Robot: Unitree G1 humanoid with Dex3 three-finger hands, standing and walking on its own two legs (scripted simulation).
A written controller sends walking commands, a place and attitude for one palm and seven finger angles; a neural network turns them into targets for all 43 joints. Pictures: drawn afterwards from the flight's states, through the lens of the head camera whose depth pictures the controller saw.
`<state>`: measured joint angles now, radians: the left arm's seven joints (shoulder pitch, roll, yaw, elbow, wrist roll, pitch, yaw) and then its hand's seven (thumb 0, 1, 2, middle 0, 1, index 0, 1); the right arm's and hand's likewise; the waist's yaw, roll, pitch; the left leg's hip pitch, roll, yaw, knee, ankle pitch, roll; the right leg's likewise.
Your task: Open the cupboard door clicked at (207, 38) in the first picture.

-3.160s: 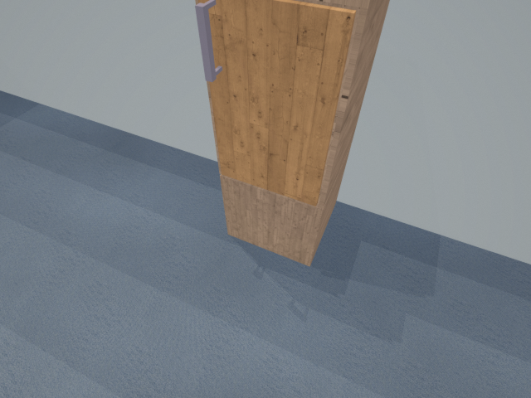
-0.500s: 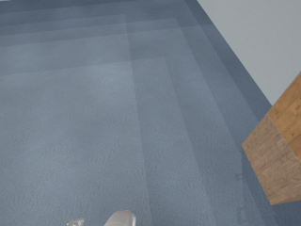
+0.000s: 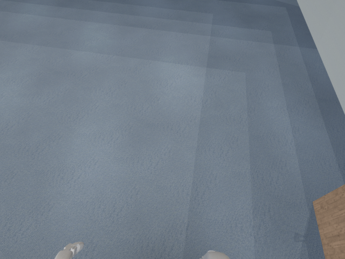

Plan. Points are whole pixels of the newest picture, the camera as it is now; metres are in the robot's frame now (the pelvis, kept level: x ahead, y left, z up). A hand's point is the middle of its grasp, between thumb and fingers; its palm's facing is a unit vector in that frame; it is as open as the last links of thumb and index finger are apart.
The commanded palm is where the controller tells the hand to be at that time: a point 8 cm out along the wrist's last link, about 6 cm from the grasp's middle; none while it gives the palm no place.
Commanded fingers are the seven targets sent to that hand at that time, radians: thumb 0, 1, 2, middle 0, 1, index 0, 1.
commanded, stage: walk around to get in front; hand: left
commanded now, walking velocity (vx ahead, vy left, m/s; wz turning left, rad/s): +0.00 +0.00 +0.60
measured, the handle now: out of the picture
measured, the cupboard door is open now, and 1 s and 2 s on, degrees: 0 0 0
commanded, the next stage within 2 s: turn to face it in 1.98 s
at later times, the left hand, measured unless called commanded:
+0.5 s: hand out of the picture -0.03 +0.21 -0.19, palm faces +0.35 -0.91 -0.21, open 7.4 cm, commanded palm none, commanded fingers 0.00 0.90 0.90 -0.20 -0.30 -0.20 -0.30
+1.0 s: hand out of the picture -0.06 +0.19 -0.15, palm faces +0.58 -0.77 -0.28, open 7.4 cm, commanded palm none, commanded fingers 0.00 0.90 0.90 -0.20 -0.30 -0.20 -0.30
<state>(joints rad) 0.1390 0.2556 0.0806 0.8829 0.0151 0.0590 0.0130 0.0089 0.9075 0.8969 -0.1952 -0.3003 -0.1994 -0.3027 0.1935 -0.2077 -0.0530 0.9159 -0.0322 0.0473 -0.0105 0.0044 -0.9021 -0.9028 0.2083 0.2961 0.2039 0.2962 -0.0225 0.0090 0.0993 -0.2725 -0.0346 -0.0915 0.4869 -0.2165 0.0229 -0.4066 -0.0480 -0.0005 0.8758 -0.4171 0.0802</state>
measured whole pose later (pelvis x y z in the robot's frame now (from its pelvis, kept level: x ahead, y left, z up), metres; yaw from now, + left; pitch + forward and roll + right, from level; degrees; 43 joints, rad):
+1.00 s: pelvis -0.01 -0.03 +0.00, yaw +36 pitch +0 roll +1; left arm 0.21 0.20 0.05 0.88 0.03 0.00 0.00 0.00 0.91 0.90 -0.20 -0.30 -0.20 -0.30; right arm 0.23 -0.25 -0.09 0.96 -0.03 0.08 0.02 0.01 -0.91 -0.90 0.21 0.30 0.20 0.30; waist -0.03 0.05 0.05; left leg -0.51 -0.06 -0.07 1.07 -0.43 -0.02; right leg -0.19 -0.05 -0.08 0.50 -0.31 0.00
